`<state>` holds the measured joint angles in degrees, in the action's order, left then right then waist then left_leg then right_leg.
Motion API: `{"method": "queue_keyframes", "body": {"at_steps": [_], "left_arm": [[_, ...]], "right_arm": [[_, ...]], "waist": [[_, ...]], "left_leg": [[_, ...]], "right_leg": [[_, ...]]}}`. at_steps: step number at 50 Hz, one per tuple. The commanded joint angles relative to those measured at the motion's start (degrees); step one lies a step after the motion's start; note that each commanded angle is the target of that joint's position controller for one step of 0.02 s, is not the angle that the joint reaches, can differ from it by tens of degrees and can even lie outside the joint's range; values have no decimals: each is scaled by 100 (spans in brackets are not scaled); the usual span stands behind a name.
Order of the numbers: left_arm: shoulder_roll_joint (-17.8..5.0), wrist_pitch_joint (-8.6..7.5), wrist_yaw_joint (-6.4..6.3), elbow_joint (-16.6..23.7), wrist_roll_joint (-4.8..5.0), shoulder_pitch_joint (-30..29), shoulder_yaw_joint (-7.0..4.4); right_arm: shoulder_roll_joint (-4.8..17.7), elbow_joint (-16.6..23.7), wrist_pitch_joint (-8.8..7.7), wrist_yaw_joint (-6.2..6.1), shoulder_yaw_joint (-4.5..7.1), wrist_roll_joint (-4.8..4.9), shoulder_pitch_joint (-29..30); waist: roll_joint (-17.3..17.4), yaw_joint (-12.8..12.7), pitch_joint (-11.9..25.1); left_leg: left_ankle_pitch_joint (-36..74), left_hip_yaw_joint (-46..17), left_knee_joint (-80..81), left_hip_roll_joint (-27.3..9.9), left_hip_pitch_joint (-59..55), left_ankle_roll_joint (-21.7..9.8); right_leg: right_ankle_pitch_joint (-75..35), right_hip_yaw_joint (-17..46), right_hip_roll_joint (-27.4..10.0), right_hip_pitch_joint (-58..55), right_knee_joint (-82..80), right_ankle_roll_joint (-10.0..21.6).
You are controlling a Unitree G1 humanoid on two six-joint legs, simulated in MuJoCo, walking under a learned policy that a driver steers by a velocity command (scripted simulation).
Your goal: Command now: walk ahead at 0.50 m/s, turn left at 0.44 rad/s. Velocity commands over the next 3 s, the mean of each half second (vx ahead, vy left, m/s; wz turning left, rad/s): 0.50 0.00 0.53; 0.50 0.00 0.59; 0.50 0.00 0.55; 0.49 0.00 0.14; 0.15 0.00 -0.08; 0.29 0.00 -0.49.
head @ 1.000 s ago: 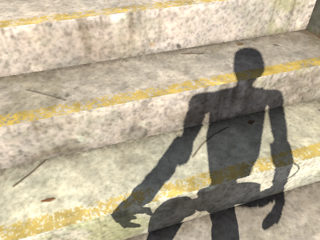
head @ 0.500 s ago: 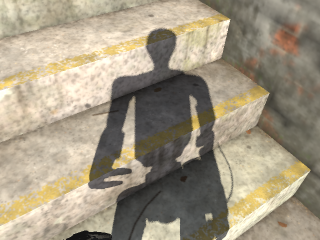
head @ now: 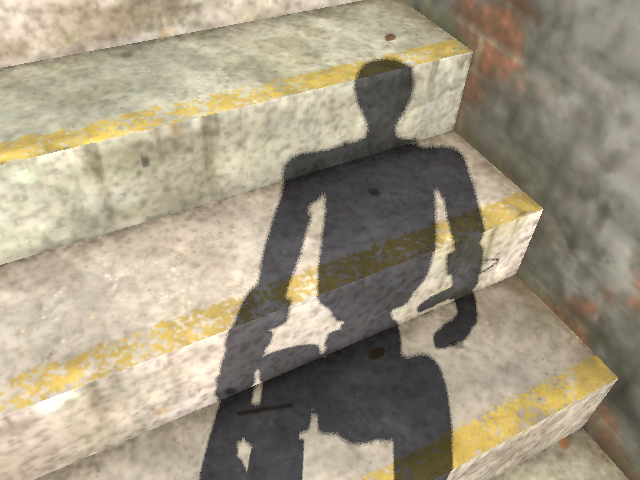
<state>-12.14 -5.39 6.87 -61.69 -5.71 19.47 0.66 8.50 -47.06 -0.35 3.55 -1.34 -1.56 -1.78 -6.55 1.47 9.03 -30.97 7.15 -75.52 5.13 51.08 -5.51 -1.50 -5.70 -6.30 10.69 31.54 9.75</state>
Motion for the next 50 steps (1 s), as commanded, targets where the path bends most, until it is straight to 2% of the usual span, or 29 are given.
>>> {"method": "queue_keyframes", "body": {"at_steps": [1, 3, 5, 7, 9, 11, 15, 17, 18, 19, 20, 21, 22, 23, 24, 25, 26, 27, 28, 30, 31, 32, 35, 36, 39, 42, 44, 46, 50], "left_arm": [[-559, 200, 120, 152, 153, -179, -200], [-94, 32, -209, 578, 310, -1048, -48], [-97, 19, -400, 805, 152, -1266, 7], [-34, 145, -408, 678, 50, -936, 93], [-145, 217, -435, 840, 146, -1261, 117], [-191, 230, -425, 1089, 224, -1755, 113], [55, 169, -577, 1612, 188, -2894, 298], [31, 154, -586, 2312, 206, -4162, 387], [150, 238, -635, 2521, 243, -4554, 404], [272, 377, -538, 2779, 117, -4987, 433], [680, 609, -434, 3240, 290, -5663, 569], [905, 580, -259, 3121, 360, -4981, 540], [338, 622, -185, 2868, 478, -4161, 369], [-327, 613, -223, 2579, 430, -3393, 78], [-659, 554, -338, 2050, 257, -1796, -132], [-730, 494, -270, 1691, 358, -571, -136], [-823, 512, -327, 1186, 152, 592, -179], [-973, 393, -439, 883, 204, 501, -189], [-962, 282, -470, 813, 474, -324, -190], [414, 207, -505, 438, 378, -1102, 114], [1027, 191, -499, 426, 443, -1502, 283], [1152, 153, -505, 396, 500, -1605, 305], [1072, -43, -507, 176, 208, -1458, 232], [790, -37, -513, 260, 93, -1414, 119], [487, 40, -510, 85, -144, -871, 86], [357, 46, -465, -349, -180, 389, 142], [363, 86, -373, -680, -247, 991, 239], [606, 10, -314, -763, -296, 1055, 284], [932, -189, -249, -884, -385, 1471, 440]], "right_arm": [[1121, -731, -93, -184, 364, -371, -3201], [541, -1339, -238, -171, 290, -330, -2917], [-48, -1408, -288, -78, 88, -262, -1847], [-345, -1490, -317, -77, -40, -114, -1359], [-137, -1557, -448, -21, -33, -244, -1471], [164, -1296, -565, -16, 10, -417, -1414], [-125, -2377, -540, -127, -57, -544, -4121], [-160, -2514, -578, -134, -45, -619, -4298], [-135, -2486, -588, -82, -35, -616, -4192], [69, -1871, -517, 51, 61, -405, -3167], [271, -1918, -496, 243, 161, -291, -2960], [425, -1549, -649, 278, 156, -105, -2817], [776, -1399, -786, 336, 246, -55, -2552], [1074, -1265, -878, 361, 384, 242, -2432], [925, -1390, -896, 405, 472, 21, -2616], [79, -1460, -880, 490, 320, -320, -3604], [-62, -1874, -649, 517, 403, -232, -3536], [277, -1826, -495, 499, 604, 13, -2801], [251, -1910, -464, 453, 630, -33, -2801], [-113, -1558, -488, 244, 497, -103, -1842], [-191, -1525, -408, 260, 445, -89, -1691], [-244, -1477, -326, 302, 433, -35, -1635], [-335, -1158, -221, 357, 302, 100, -1291], [-338, -1111, -221, 392, 250, 135, -1287], [-13, -1057, -212, 471, 255, 186, -932], [280, -940, -231, 334, 264, 48, -437], [163, -711, -212, 259, 121, 62, 70], [17, -368, -128, 115, 34, 160, 522], [10, 186, 231, -18, -20, 84, 1543]], "waist": [[2119, 1142, 312], [1259, 633, -406], [349, -84, -320], [833, -474, -317], [418, -511, -247], [623, -417, -339], [1227, 462, -832], [794, 603, -1053], [847, 581, -976], [868, 351, -1051], [1267, 169, -1191], [1962, -173, -1144], [1593, -585, -567], [1500, -884, -71], [990, -1049, 1048], [-661, -948, 2464], [-944, -1356, 2277], [-537, -1400, 415], [-379, -917, -41], [1216, -318, -130], [1072, -82, -29], [911, 108, -216], [816, 437, -375], [741, 394, -332], [539, 101, -471], [620, -316, -693], [486, -404, -763], [520, -378, -742], [529, -524, -574]], "left_leg": [[-1030, -5696, 4770, -1051, -4174, -1373], [-498, -4939, 4441, -1037, -3726, -1113], [837, -4009, 4365, -935, -3324, -883], [1309, -3148, 4632, -661, -2897, -858], [1600, -2613, 4871, -526, -2293, -733], [1963, -2171, 5243, -343, -1222, -678], [2887, -3634, 4693, -1320, -5075, -1056], [2545, -3534, 4909, -1383, -5669, -815], [2622, -3658, 5283, -1327, -4999, -823], [2885, -3101, 6497, -1186, -2810, -1054], [3113, -2953, 7582, -1250, -586, -1031], [5808, -3023, 7291, -1584, -148, -1306], [9232, -2730, 6752, -1648, -1106, -1197], [10595, -2484, 5796, -1518, -2803, -826], [10022, -2517, 3860, -1280, -2963, -416], [6789, -2464, 2237, -421, -1188, -388], [3010, -2714, -907, 170, -603, -365], [3632, -2716, -2833, -12, 397, -300], [3969, -2358, -3588, -318, 427, -273], [3920, -2042, -3881, -563, 556, -724], [3921, -2021, -4189, -670, 544, -992], [3681, -2071, -4180, -651, 737, -1199], [3130, -1866, -4261, -710, 1415, -1398], [2886, -1592, -4152, -758, 1365, -1240], [2702, -1390, -5363, -644, 2085, -1128], [3118, -1831, -5309, -550, 3688, -1163], [2952, -1969, -5964, -572, 4917, -1392], [2851, -1783, -5595, -927, 5115, -1438], [3248, -1052, -3541, -1512, 4095, -1308]], "right_leg": [[-299, 1717, 822, 4192, 5604, 115], [-346, 2219, 1118, 5604, 7411, 284], [-145, 2131, 924, 6072, 7709, 357], [659, 1708, 722, 6388, 8307, 330], [251, 1203, 481, 6066, 7733, 243], [215, 499, 341, 4910, 7202, 30], [2468, 1112, 469, 8929, 9617, 58], [2968, 916, 187, 9488, 7886, 149], [2403, 687, 88, 8781, 6975, 98], [1697, -215, -1, 6240, 5613, -18], [1933, -69, 41, 3814, 5060, -96], [1648, -583, 482, 2486, 5844, -447], [947, -680, 878, 1868, 5240, -535], [1825, -581, 1202, 1823, 3575, -479], [676, 871, 743, 304, 2922, 74], [1114, 3633, -598, -1924, 1426, 1135], [3522, 5870, -1589, -1615, -434, 1299], [5495, 6040, -1347, -3, -1118, 718], [5381, 5263, -1428, 944, -982, 664], [3711, 3240, -1472, 1519, -557, 440], [2776, 2796, -1421, 1660, -804, 342], [2237, 2116, -1192, 1737, -914, 223], [1490, 405, -761, 1689, -1178, -82], [1545, -116, -663, 1658, -1368, -90], [2027, -168, -715, 1310, -1769, 152], [1797, 92, -977, -222, -1711, 342], [1394, 348, -1377, -1322, -1782, 459], [1128, -10, -1374, -1514, -1940, 364], [892, -638, -1164, -1041, -2478, 314]]}}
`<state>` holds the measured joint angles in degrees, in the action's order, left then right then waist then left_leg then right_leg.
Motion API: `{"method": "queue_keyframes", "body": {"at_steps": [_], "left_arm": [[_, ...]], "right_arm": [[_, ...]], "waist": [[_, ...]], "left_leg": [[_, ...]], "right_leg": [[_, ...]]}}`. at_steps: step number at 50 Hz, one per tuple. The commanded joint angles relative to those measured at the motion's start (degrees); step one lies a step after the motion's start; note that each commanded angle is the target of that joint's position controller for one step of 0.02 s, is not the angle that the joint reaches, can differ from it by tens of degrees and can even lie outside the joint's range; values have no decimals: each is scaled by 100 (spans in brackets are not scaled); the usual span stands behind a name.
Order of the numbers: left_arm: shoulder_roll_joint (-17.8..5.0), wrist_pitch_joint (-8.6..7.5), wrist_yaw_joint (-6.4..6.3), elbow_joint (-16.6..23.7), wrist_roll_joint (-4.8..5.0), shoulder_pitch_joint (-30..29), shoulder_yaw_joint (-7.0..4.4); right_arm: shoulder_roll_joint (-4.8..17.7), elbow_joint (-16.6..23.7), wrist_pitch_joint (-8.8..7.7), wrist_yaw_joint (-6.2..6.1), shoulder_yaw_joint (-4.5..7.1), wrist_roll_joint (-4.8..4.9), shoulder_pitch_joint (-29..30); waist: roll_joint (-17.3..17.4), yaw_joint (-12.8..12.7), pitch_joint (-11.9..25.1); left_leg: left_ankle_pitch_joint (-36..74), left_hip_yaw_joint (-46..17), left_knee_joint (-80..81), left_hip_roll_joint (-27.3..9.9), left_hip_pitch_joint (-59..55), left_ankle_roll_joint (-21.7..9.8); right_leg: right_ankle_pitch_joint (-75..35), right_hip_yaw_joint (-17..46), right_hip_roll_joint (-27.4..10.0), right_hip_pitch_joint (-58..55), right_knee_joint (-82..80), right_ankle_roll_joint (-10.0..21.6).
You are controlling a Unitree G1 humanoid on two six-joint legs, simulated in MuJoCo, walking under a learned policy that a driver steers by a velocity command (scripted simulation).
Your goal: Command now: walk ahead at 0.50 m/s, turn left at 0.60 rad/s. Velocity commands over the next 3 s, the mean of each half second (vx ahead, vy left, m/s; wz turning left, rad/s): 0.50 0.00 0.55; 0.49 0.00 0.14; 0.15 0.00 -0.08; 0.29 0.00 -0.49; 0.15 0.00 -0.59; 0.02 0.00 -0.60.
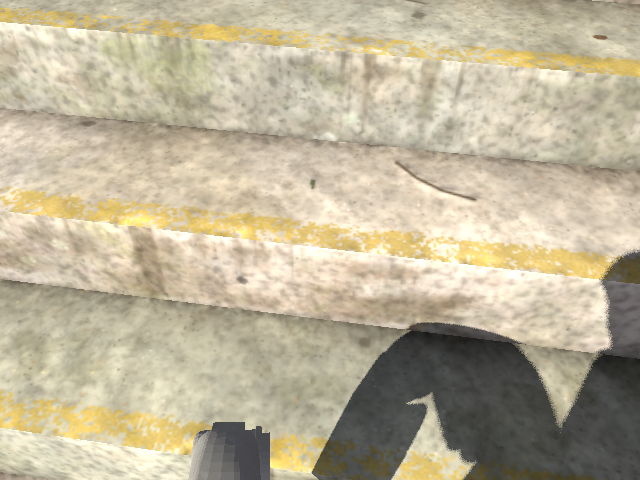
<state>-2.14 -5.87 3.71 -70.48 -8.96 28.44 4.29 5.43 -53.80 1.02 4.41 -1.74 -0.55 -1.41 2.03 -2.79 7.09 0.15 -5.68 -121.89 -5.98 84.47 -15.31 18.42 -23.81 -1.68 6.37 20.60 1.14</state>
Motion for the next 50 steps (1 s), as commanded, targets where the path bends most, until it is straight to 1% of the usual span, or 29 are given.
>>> {"method": "queue_keyframes", "body": {"at_steps": [1, 4, 5, 8, 9, 11, 12, 13, 14, 16, 18, 20, 21, 22, 25, 27, 29, 31, 33, 35, 36, 37, 39, 40, 41, 43, 48, 49, 50], "left_arm": [[-119, -147, 131, -78, 23, 956, 83], [-695, -130, 393, 218, 578, 374, -45], [-964, -204, 358, 207, 559, 535, -74], [-1670, -334, 221, 478, 497, 241, -288], [-1489, -379, 173, 613, 353, 403, -304], [-1677, -282, 431, 823, 265, -182, -423], [-1332, -146, 574, 944, 544, -536, -504], [-999, -67, 569, 990, 601, -481, -525], [-749, -116, 538, 1009, 591, -730, -501], [-508, -166, 314, 1338, 659, -1401, -387], [-755, 36, 147, 1456, 634, -1334, -404], [-925, 285, 67, 1555, 667, -1484, -396], [-804, 318, 99, 1570, 701, -1585, -329], [-773, 295, 88, 1683, 693, -1815, -256], [-967, 280, -10, 2528, 626, -2945, -186], [-1225, 374, -146, 2941, 844, -3507, -209], [-1229, 586, -152, 3264, 663, -4231, -174], [-1088, 669, 42, 3173, 707, -3436, -207], [-1581, 555, 85, 3243, 629, -3087, -407], [-1767, 463, -16, 2801, 752, -1656, -522], [-1987, 478, -123, 2351, 599, -483, -627], [-2144, 433, -216, 2167, 251, 416, -693], [-1692, 189, -185, 1684, 579, 140, -638], [-1315, 192, -145, 1477, 633, -455, -576], [-906, 167, -144, 1312, 654, -800, -474], [-353, 200, -187, 1250, 633, -1559, -325], [-911, -85, -88, 1372, 362, -1558, -416], [-903, -151, -79, 1230, 404, -1060, -383], [-453, -247, -505, 701, 1058, -30, -352]], "right_arm": [[283, 831, 180, -117, 10, -59, 1568], [200, 1221, 381, 186, -50, -161, 2477], [-7, 1149, 328, 270, -46, -130, 1960], [495, 812, -17, 160, 184, 39, 562], [713, 767, -62, 14, 204, 115, 133], [1466, 167, 65, -218, 465, 144, -1955], [2197, -189, 51, -238, 688, -157, -2814], [2256, -289, -52, -274, 845, -312, -2960], [1824, -492, -179, -255, 766, -282, -2728], [1230, -704, -350, -64, 577, -113, -1852], [363, -644, -356, 119, 242, -308, -960], [510, -520, -479, 99, 223, -295, -505], [479, -724, -499, 23, 198, -388, -1098], [297, -972, -509, -40, 123, -514, -1575], [600, -1084, -621, -23, 64, -778, -2267], [882, -1101, -608, 20, 67, -719, -2609], [831, -757, -661, 244, -22, -323, -2315], [1424, -786, -792, 362, 120, -26, -2416], [1987, -773, -845, 324, 374, 120, -2449], [1448, -992, -793, 397, 406, -328, -3102], [1076, -841, -621, 460, 368, -391, -2571], [885, -758, -456, 483, 485, -291, -1665], [853, -470, -553, 126, 451, -11, -1213], [802, -298, -637, -5, 380, 11, -1015], [648, -204, -635, -80, 310, -52, -1043], [395, -135, -546, -131, 189, -196, -1177], [859, 343, -357, -13, 106, -219, -217], [738, 220, -267, 58, 99, -263, -498], [88, 552, -322, -352, 94, -116, -587]], "waist": [[-490, -194, -374], [-611, -69, -705], [-923, 175, -582], [-1508, 776, 66], [-1328, 748, 925], [-518, 1550, 1134], [165, 1481, 1071], [338, 1333, 1143], [650, 1121, 581], [66, 473, -92], [-504, -107, -155], [-343, -398, -260], [355, -188, -328], [210, -94, -365], [-624, 161, -325], [-14, 397, -510], [208, 410, -855], [713, -21, -466], [825, -191, 212], [-12, -92, 1436], [-971, -690, 1469], [-1898, -1246, 443], [-1782, -626, -499], [-702, -248, -536], [-164, 100, -446], [-306, 509, -396], [-74, 453, -247], [-714, 417, -300], [-113, 553, -910]], "left_leg": [[66, 232, 1265, -419, 1036, -191], [-2126, 1744, 3209, -314, -1607, 78], [-2052, 1942, 2923, 157, -2303, 122], [-2028, 1597, 5066, 1007, -4132, 198], [-161, 992, 4841, 884, -5893, 20], [-1583, -1105, 7205, 512, -8599, -141], [-1467, -3391, 9188, -165, -8599, -171], [-1161, -4107, 9640, -522, -7994, 181], [-1388, -3723, 9459, -401, -7231, 322], [-1472, -2720, 9134, -93, -6472, 450], [-1255, -2031, 9437, 2, -5805, 194], [-1344, -1077, 9804, 162, -5183, 247], [-1332, -1091, 9951, 167, -5470, 83], [-1519, -1162, 9955, 89, -5672, 154], [-1801, -725, 10081, 194, -5736, 458], [-1514, -841, 10591, -27, -5777, 327], [-1178, -768, 11687, -356, -4647, -5], [3079, -602, 11274, -738, -5267, -325], [6851, -373, 10242, -772, -7586, -319], [6949, -115, 8534, -291, -6751, 169], [4171, -265, 7318, 419, -5171, 281], [61, -912, 4638, 1336, -3304, 533], [508, -1420, 2086, 1267, -2025, 318], [476, -1247, 1764, 1251, -1882, 191], [599, -1259, 1924, 1107, -1864, 140], [106, -1054, 1400, 842, -1711, 79], [502, 291, 2869, 191, -2081, 504], [303, 494, 1701, 204, -2029, 670], [-270, 768, 1189, 373, -1922, 1096]], "right_leg": [[-1259, 1246, -1765, -1131, -1390, 1285], [-2849, 368, -1893, 246, -2151, 1485], [-5219, 212, -1933, 124, -1702, 1514], [-9044, 146, -1887, -913, -190, 1293], [-9062, 320, -1631, 15, 506, 912], [-5458, 1096, -874, 2861, 2976, 496], [-2149, 2030, -235, 3924, 5301, 263], [-2377, 3435, 35, 4098, 7522, 312], [-2519, 3880, 281, 4677, 9153, 486], [-2256, 4026, 547, 5748, 10200, 1006], [-2293, 3727, 223, 6146, 10237, 1146], [-1635, 3194, -81, 6128, 9746, 995], [-1027, 2978, 59, 6615, 11110, 1023], [-899, 2971, 87, 7182, 11760, 1125], [-1565, 2696, -308, 6991, 9731, 1151], [-1467, 2906, -496, 6797, 8878, 691], [-95, 2168, -382, 4856, 7076, 543], [70, 1621, 192, 3707, 6955, 320], [1138, 1323, 750, 3912, 5154, 380], [-331, 3249, 138, 1682, 4461, 1223], [1637, 5162, -326, 560, 2647, 1554], [3555, 7655, -882, 531, 622, 1901], [3644, 7178, -1033, 1485, 817, 1679], [2614, 6336, -978, 1651, 970, 1586], [2058, 5780, -903, 1848, 1053, 1364], [1395, 5118, -744, 2234, 677, 1201], [-216, 3351, -439, 2631, -147, 1015], [-999, 3359, -557, 2501, -113, 1132], [-1526, 3566, -852, 2051, -105, 1133]]}}
Over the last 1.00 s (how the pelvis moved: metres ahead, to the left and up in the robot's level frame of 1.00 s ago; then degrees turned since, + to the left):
0.51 0.02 0.31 32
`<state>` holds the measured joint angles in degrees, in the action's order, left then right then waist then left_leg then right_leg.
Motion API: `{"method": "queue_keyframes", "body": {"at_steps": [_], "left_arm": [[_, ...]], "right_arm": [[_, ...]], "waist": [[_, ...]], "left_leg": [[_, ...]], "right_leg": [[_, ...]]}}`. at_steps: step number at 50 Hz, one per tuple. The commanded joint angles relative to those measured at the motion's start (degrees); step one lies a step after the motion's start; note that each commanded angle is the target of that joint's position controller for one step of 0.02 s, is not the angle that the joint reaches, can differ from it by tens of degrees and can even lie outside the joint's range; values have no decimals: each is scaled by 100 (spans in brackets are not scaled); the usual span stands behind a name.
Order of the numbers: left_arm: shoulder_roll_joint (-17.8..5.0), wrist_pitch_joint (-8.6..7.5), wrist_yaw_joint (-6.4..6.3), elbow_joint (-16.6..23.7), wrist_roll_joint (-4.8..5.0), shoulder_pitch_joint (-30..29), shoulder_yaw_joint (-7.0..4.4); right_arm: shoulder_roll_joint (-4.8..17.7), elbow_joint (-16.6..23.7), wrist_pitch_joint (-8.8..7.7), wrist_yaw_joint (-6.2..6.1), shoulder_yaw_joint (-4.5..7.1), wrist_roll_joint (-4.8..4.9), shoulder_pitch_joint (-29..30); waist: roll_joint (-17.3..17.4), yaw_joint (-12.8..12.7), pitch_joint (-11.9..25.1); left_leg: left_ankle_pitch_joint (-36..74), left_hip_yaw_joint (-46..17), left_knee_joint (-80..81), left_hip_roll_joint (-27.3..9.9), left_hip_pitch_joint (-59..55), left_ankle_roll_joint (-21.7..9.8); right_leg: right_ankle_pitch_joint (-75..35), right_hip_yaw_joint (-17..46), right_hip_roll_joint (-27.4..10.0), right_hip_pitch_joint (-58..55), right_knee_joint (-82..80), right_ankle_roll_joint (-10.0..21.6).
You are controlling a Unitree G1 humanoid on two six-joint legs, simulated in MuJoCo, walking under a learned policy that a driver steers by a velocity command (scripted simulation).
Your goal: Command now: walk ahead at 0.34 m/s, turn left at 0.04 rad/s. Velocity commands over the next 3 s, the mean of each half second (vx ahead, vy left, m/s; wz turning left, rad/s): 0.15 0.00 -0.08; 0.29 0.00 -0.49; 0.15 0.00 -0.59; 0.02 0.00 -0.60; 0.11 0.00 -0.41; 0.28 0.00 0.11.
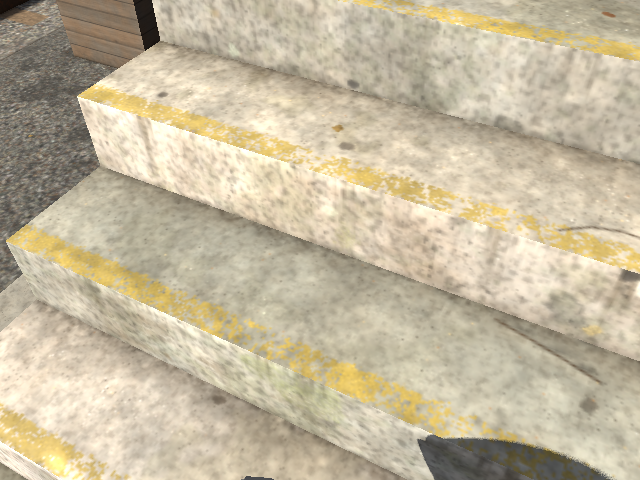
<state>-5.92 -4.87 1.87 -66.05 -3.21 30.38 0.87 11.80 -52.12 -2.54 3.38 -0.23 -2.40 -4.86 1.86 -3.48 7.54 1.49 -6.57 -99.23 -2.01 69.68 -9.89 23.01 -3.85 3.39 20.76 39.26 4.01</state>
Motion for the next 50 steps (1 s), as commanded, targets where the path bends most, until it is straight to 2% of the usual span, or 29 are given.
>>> {"method": "queue_keyframes", "body": {"at_steps": [1, 3, 7, 10, 12, 13, 14, 15, 16, 17, 18, 19, 20, 21, 22, 23, 25, 28, 33, 38, 40, 41, 42, 43, 44, 45, 46, 48, 50], "left_arm": [[-131, -385, -474, 167, 492, 204, 18], [-528, -424, -632, 206, 321, 573, -133], [-642, -299, -600, 475, 127, 605, -343], [-378, -174, -666, 330, 283, 886, -340], [-409, -44, -670, 533, 429, 527, -395], [-685, -2, -548, 609, 350, 584, -416], [-1083, -137, -412, 645, 467, 605, -458], [-1419, -268, -208, 762, 632, 278, -545], [-733, -458, 809, 1186, -136, -192, -169], [-1002, -245, 1001, 1049, 95, -166, -540], [-1357, -98, 921, 653, 310, 248, -687], [-1280, -122, 776, 790, 444, -190, -763], [-914, -192, 582, 728, 308, -50, -622], [-619, -153, 463, 579, 199, -149, -488], [-405, -84, 349, 545, 184, -361, -396], [-289, -17, 296, 566, 222, -467, -344], [-474, 22, 204, 743, 276, -981, -358], [-735, 39, 327, 1081, 221, -1712, -351], [-1318, -22, 529, 510, 119, -633, -667], [-952, 97, 316, 941, -16, -1460, -552], [-833, -44, 191, 767, -57, -1100, -592], [-784, -111, 95, 649, -102, -1048, -611], [-1278, -209, -132, 590, 74, -618, -742], [-1368, -238, -192, 391, 21, 156, -743], [-1182, -286, -165, 242, -179, 273, -698], [-1013, -244, -83, 137, -253, 240, -671], [-853, -211, -43, 179, -255, 194, -571], [-485, 33, 26, 144, -197, 15, -334], [-315, 186, 39, -113, -278, 458, -177]], "right_arm": [[-573, 520, 13, -393, -92, 107, -128], [-500, 872, 0, -494, -44, 35, 344], [-262, 1519, -43, -416, 107, -5, 1064], [-613, 2301, 40, -378, -74, -25, 1897], [-855, 2421, 167, -293, -229, 241, 1911], [-680, 2177, 254, -342, -125, 409, 1212], [-639, 1762, 222, -413, -45, 449, -205], [-246, 1360, 134, -481, 150, 471, -1526], [234, 1566, 416, -197, 3, 331, -603], [735, 1001, 427, -42, 239, -314, -1815], [1229, 550, 348, -6, 515, -424, -2749], [1295, 247, 147, -72, 462, -201, -2196], [887, 119, -33, -69, 337, 43, -1220], [78, 106, -115, -41, 98, 115, -326], [-566, 91, -136, -16, -101, -4, 231], [-882, 156, -175, -69, -181, -8, 689], [-710, 145, -360, -195, -133, -111, 754], [27, 168, -417, -327, 125, -70, 432], [857, 546, -429, -243, 338, -44, 1088], [604, 300, -424, -251, 282, 78, 525], [554, 243, -313, -252, 309, 173, 508], [252, 153, -240, -248, 246, 40, 329], [-132, 473, -303, -182, 133, -92, 792], [-215, 649, -348, -119, 16, -144, 1585], [-472, 599, -362, -25, -112, -127, 1765], [-323, 438, -358, 8, -108, -80, 1560], [151, 259, -371, -45, 24, -84, 1327], [272, 287, -357, -57, -24, -132, 1314], [63, 685, -349, -88, -188, -74, 1832]], "waist": [[37, 505, -1277], [-238, 295, -1427], [-652, 4, -1483], [-979, -240, -1478], [-1004, -207, -1291], [-822, 11, -531], [-1347, 603, 408], [-1570, 1269, 1145], [709, 1393, 2949], [1524, 1557, 2460], [645, 1761, 1907], [330, 1294, 1011], [31, 775, 646], [-412, 436, 326], [-770, 212, 287], [-790, -6, 81], [-835, -123, 61], [-31, 125, 89], [-49, -314, -468], [214, 317, -688], [-284, 256, -744], [-447, 378, -681], [-1140, 120, -681], [-1504, -719, -847], [-1407, -831, -942], [-1045, -646, -841], [-477, -530, -761], [-74, -261, -565], [-511, -270, -609]], "left_leg": [[-804, 766, -890, -178, 103, 685], [-1473, 647, -860, -274, 1055, 766], [-2602, 625, -1598, -376, 2524, 616], [-2895, 928, -72, -618, 1965, 555], [-3089, 1380, 2678, -451, -1002, 181], [-3141, 2338, 3150, 298, -2708, 130], [-2120, 2108, 3203, 548, -4543, -79], [-1620, 1043, 3703, 409, -5827, -213], [-1216, -1278, 4596, -175, -7998, -831], [-836, -3129, 6908, -1322, -7693, -1192], [-1884, -4301, 7651, -1847, -6504, -1416], [-2944, -3811, 7912, -1824, -5546, -1041], [-3098, -2923, 7615, -1762, -4848, -928], [-3462, -2407, 7502, -1752, -4248, -723], [-3453, -1729, 7474, -1675, -3769, -485], [-2926, -1067, 7570, -1472, -3321, -292], [-1809, 351, 7504, -1094, -3239, 39], [-1933, 1250, 8181, -1006, -3943, 13], [-2818, 1933, 8848, -1020, -3345, 177], [-3389, 1040, 8460, -1870, -5865, -412], [-3899, 1252, 7600, -1629, -5839, -419], [-3519, 1462, 6781, -1402, -5385, -228], [-2890, 2025, 5464, -640, -3835, 351], [-2887, 1463, 4103, -133, -1612, 645], [-2652, 781, 2439, -115, -413, 538], [-2453, 361, 610, 137, 24, 339], [-2206, 90, -33, 252, 368, 144], [-1952, 222, -846, 184, 603, -167], [-3092, 144, -2748, 184, 1694, -280]], "right_leg": [[-2334, 1694, -1425, 104, -2052, 808], [-2690, 1937, -1651, -1347, -2193, 879], [-2223, 1891, -1950, -3040, -2354, 917], [-3001, 1395, -1660, -3011, -2911, 720], [-4845, 667, -1514, -1850, -3689, 649], [-7144, 316, -1458, -1679, -3206, 689], [-9885, 226, -1769, -1615, -2120, 528], [-9354, 46, -1363, -1214, -722, 94], [-8144, 1494, -1092, 1602, -10, 657], [-1690, 1490, 79, 1698, 2379, 157], [-1959, 2402, 399, 1804, 5771, 55], [-2195, 2408, 184, 2478, 6906, 42], [-2242, 2160, -36, 2562, 7112, 58], [-2421, 1943, -251, 2763, 7535, 164], [-2342, 1798, -490, 2686, 7301, 345], [-2025, 1734, -630, 2559, 7021, 412], [-1979, 1584, -791, 2484, 6037, 223], [-888, 1032, -651, 2570, 5655, -121], [-1028, 269, -625, 511, 4284, -124], [841, 398, -701, 548, 471, -168], [29, -52, -342, -263, -1602, 78], [-317, 259, -311, -737, -1762, 298], [685, 2591, -1302, -947, -1799, 1520], [1739, 4451, -1682, -2145, -2393, 2180], [860, 4630, -1742, -2692, -2330, 2106], [-265, 4446, -1720, -2595, -2109, 2093], [-921, 4127, -1638, -2616, -1858, 1940], [-1722, 3498, -1558, -2095, -1430, 1757], [-2252, 3427, -1707, -2237, -1251, 1547]]}}
Over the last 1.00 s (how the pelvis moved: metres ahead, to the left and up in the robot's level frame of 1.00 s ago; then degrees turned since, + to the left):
0.49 0.06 0.35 19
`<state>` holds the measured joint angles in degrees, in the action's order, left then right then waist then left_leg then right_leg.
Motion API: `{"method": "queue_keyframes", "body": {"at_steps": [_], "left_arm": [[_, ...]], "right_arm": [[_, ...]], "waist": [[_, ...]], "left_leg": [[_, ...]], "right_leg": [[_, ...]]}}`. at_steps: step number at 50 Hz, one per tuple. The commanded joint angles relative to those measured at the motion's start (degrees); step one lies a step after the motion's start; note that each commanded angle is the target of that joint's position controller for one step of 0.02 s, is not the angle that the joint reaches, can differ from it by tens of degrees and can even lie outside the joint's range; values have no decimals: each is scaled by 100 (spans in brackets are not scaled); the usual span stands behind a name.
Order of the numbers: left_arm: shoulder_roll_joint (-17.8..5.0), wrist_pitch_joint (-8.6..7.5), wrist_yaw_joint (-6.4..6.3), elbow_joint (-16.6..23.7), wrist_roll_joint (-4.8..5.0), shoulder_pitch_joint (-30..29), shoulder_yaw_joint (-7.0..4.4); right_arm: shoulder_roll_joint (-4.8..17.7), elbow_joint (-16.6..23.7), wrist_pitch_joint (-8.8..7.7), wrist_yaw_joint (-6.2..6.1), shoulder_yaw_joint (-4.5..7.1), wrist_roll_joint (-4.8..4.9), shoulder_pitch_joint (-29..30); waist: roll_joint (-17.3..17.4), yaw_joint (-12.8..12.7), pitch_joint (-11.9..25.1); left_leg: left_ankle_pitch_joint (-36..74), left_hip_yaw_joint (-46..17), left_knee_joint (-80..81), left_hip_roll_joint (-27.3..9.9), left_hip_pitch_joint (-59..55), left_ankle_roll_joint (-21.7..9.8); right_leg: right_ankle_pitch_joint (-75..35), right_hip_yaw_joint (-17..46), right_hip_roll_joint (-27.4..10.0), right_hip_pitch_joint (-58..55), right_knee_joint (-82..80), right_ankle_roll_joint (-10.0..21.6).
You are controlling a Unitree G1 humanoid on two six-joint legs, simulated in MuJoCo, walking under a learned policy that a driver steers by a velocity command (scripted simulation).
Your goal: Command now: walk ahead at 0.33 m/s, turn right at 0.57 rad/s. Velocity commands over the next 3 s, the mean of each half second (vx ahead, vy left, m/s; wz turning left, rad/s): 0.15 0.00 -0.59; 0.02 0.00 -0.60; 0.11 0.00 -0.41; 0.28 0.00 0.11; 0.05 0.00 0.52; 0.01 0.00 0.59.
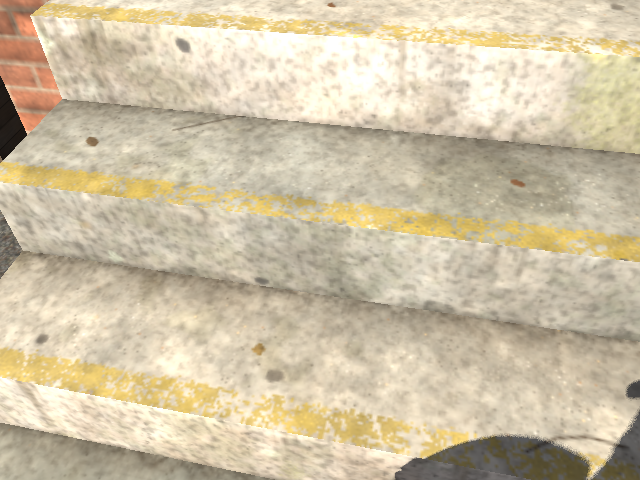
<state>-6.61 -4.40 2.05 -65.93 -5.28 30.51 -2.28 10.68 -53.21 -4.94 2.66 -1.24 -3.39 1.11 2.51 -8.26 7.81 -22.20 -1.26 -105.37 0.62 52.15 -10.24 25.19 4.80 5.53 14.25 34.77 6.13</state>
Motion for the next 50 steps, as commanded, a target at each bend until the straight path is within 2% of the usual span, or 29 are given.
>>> {"method": "queue_keyframes", "body": {"at_steps": [1, 4, 6, 7, 8, 9, 10, 11, 12, 13, 14, 15, 16, 17, 19, 22, 27, 32, 33, 37, 39, 40, 41, 42, 43, 44, 46, 48, 50], "left_arm": [[-162, 133, -29, -272, -124, 778, 188], [-124, -101, -274, -186, -260, 537, 198], [-380, -195, -199, -7, -130, 592, 152], [-769, -131, 69, 297, 286, -12, 26], [-898, -138, 185, 273, 358, 269, 8], [-1300, -269, 296, 627, 389, -305, -86], [-1738, -368, 475, 942, 416, -702, -272], [-918, -529, 486, 1248, 184, -415, -119], [-157, -481, 427, 1249, 194, -187, 22], [-303, -288, 331, 1026, 441, -675, -175], [-383, -183, 250, 1098, 521, -1053, -288], [-225, -175, 124, 1032, 487, -889, -263], [-160, -131, 57, 961, 391, -886, -219], [-51, -60, 48, 1001, 341, -1071, -138], [113, 110, 114, 1003, 337, -1219, -10], [-516, 124, 242, 1350, 483, -2006, -6], [-954, 228, 265, 1816, 391, -2888, 45], [-878, 326, 360, 1932, 88, -3122, 73], [-879, 340, 377, 2048, 122, -3408, 62], [-643, 199, 365, 2466, 223, -3479, 149], [-901, -2, 208, 2243, 391, -2912, -31], [-1247, -112, 13, 2140, 302, -2657, -225], [-1862, -158, -210, 2136, 286, -2215, -393], [-2162, -118, -319, 2046, 341, -1306, -522], [-2211, -161, -330, 1741, 169, -820, -641], [-2313, -179, -292, 1784, 180, -1106, -736], [-1793, 12, -259, 2228, 399, -2155, -582], [-1246, 128, -189, 2532, 399, -2651, -302], [-1107, 84, -207, 2848, 362, -2717, -192]], "right_arm": [[42, 1036, -73, -11, -169, 25, 1489], [-116, 1709, -50, -182, -334, 145, 2194], [-163, 2146, 100, -311, -319, 100, 2901], [-482, 2453, 330, -229, -490, 142, 3345], [-542, 2344, 481, -131, -516, 229, 3235], [-226, 1851, 412, 50, -339, 332, 2011], [628, 1398, 323, 3, 7, 515, 743], [731, 1041, 261, -93, 20, 469, -460], [1057, 867, 289, -214, 141, 68, -1596], [1332, 724, 279, -294, 311, -223, -2304], [1553, 507, 77, -375, 346, -44, -1913], [1209, 354, -41, -344, 324, 172, -1045], [441, 238, -84, -255, 169, 218, -432], [-200, 178, -113, -218, 43, 192, -168], [-751, 216, -151, -377, -37, 247, 453], [-256, 122, -86, -465, 75, -75, 13], [164, 122, -125, -252, 144, -164, -584], [459, 524, -479, -223, 138, 0, 17], [542, 539, -537, -238, 182, 86, -13], [1099, 462, -415, -344, 475, 2, -603], [976, 484, -145, -268, 461, 99, -767], [562, 442, -131, -261, 375, 78, -1141], [-60, 844, -169, -365, 253, 166, -1375], [-15, 1355, -262, -447, 185, 334, -882], [114, 1519, -249, -354, 171, 276, 142], [138, 1452, -221, -288, 173, 192, 173], [725, 1259, -161, -281, 456, 181, -311], [602, 1481, -40, -253, 453, 163, -565], [580, 1583, 98, -199, 427, 152, -835]], "waist": [[-613, 144, -645], [-543, 249, -506], [-365, 342, -334], [-692, 658, -757], [-1048, 514, -656], [-1721, 1060, -396], [-1395, 1598, 748], [406, 1488, 2290], [1499, 1643, 2921], [1476, 2145, 1998], [943, 1852, 849], [629, 1249, 190], [-374, 873, 64], [-759, 660, 94], [-228, 357, 158], [-584, 547, 465], [-300, 902, 156], [-197, 644, 0], [-15, 787, 55], [93, 1006, -172], [-24, 852, -55], [-373, 891, 235], [-1649, 1105, 982], [-2033, 514, 1396], [-1272, 51, 913], [-1117, 116, 754], [-642, 547, 594], [-299, 1050, 420], [-485, 1101, 660]], "left_leg": [[-1200, -500, -2540, -104, 4087, -345], [-1605, -332, -1241, -394, 3605, -328], [62, 314, 1180, -675, 1238, -28], [-1743, 810, 2694, -451, -626, 386], [-1434, 784, 2737, -363, -1176, 617], [357, 1192, 2181, 32, -1986, 430], [949, 900, 3314, 520, -2953, 305], [2120, -1418, 4589, -559, -5305, -745], [2316, -3871, 6594, -1937, -6342, -1492], [392, -5485, 7844, -2505, -4993, -1535], [-1260, -5097, 8139, -2280, -3672, -1015], [-1245, -3800, 7825, -2206, -2649, -771], [-628, -2665, 7515, -2161, -2132, -606], [358, -1999, 7513, -2103, -1900, -463], [1518, -1036, 7954, -1764, -1727, -261], [1404, -35, 8149, -1572, -2320, -265], [1366, 637, 9039, -1793, -3574, -369], [1758, 1803, 9216, -1517, -3556, 91], [1795, 1891, 9112, -1463, -3621, 126], [2674, 1410, 8663, -2232, -5271, -368], [2229, 1470, 7995, -2151, -5183, -106], [1958, 1721, 7177, -1819, -4816, 347], [373, 2056, 5992, -1044, -3573, 1058], [-1705, 1498, 4846, -319, -1705, 1616], [-1792, 688, 3049, -251, -383, 1580], [-1622, 112, 1480, -189, 280, 1513], [-878, -440, -76, -228, 108, 1241], [-237, -554, 138, -223, -375, 1126], [7, -499, -389, -64, -405, 1294]], "right_leg": [[-2778, 2481, -1962, -1741, -780, 1169], [-2521, 1761, -1634, -795, -1251, 649], [-2180, 1593, -1271, 1169, -2095, 502], [-1771, 1568, -1448, 2780, -3481, 714], [-1895, 1830, -1722, 2870, -3577, 879], [-6442, 1429, -1812, 2358, -2815, 804], [-9619, 755, -1306, 1296, -1456, 376], [-7834, 894, -744, 2368, 522, -69], [-2246, 930, 38, 3189, 2091, -207], [-1405, 1447, 211, 3604, 5622, -328], [-2077, 1397, -88, 4130, 6755, -292], [-2160, 939, -403, 4012, 7027, -209], [-2194, 665, -609, 3897, 7059, -71], [-2165, 645, -784, 3742, 6807, 43], [-1475, 580, -944, 3620, 6664, 175], [-2006, 651, -867, 4119, 6389, 47], [-1779, 592, -926, 5054, 6533, -18], [-1414, -299, -1533, 3189, 4086, -233], [-859, -504, -1510, 2702, 3343, -372], [-719, -712, -1235, 2621, 892, -512], [-1992, -1036, -696, 1492, -857, -214], [-3057, -638, -624, 523, -979, 145], [-6717, 694, -1631, -1015, -499, 1249], [-6285, 2469, -2567, -2505, -1030, 2084], [-5705, 2366, -2391, -2669, -984, 1805], [-5790, 2081, -2345, -2389, -824, 1685], [-5696, 1650, -2271, -1036, -970, 1659], [-4825, 1421, -1982, 281, -1162, 1488], [-5018, 1408, -1976, 452, -1156, 1523]]}}
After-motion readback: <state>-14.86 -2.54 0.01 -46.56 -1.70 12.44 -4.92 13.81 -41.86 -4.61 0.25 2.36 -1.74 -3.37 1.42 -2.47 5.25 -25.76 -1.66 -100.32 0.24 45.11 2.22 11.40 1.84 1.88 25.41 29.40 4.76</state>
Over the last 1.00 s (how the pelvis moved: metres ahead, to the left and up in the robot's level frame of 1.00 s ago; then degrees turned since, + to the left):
0.36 0.04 0.19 -20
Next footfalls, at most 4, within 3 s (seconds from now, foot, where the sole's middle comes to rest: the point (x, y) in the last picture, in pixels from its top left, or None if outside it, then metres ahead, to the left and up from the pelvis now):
0.18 left None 0.30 0.17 -0.57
0.80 right None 0.27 -0.10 -0.57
1.28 left None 0.38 0.22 -0.57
1.84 right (588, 455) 0.49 -0.28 -0.39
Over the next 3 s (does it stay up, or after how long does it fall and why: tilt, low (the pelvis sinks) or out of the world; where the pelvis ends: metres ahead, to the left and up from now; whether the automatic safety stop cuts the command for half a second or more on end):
stays up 0.55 -0.23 0.39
